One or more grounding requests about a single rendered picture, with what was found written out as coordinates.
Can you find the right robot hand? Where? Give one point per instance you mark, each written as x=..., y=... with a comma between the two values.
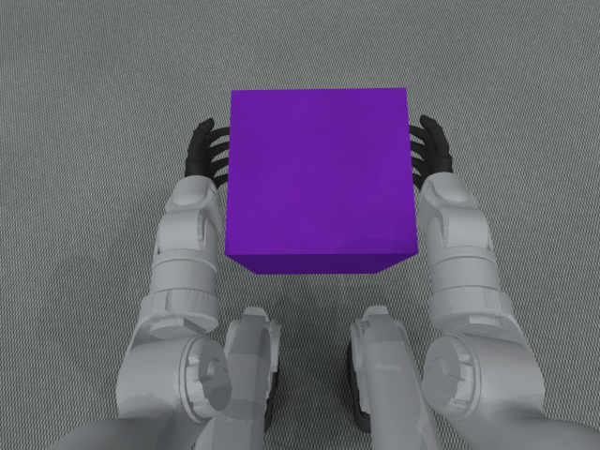
x=435, y=152

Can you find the left robot upper arm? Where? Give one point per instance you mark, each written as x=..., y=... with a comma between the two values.
x=167, y=393

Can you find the right robot upper arm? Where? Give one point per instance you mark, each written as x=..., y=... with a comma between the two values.
x=491, y=392

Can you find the left robot forearm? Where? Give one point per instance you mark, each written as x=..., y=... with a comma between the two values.
x=181, y=300

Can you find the right robot shin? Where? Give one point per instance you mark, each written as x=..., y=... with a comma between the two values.
x=361, y=381

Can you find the carton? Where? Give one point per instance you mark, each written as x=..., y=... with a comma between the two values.
x=320, y=181

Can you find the left robot hand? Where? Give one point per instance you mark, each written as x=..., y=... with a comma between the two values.
x=200, y=156

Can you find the right robot forearm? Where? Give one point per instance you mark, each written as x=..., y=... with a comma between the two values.
x=466, y=290

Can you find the right robot foot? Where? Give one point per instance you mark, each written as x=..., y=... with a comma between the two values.
x=361, y=419

